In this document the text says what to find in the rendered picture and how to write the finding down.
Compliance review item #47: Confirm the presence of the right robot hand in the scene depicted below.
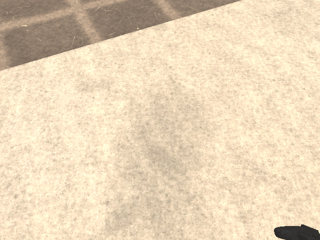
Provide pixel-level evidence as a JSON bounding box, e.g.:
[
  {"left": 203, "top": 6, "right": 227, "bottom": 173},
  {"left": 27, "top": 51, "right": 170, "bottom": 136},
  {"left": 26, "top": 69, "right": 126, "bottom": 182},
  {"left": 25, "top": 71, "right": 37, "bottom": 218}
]
[{"left": 274, "top": 224, "right": 320, "bottom": 240}]

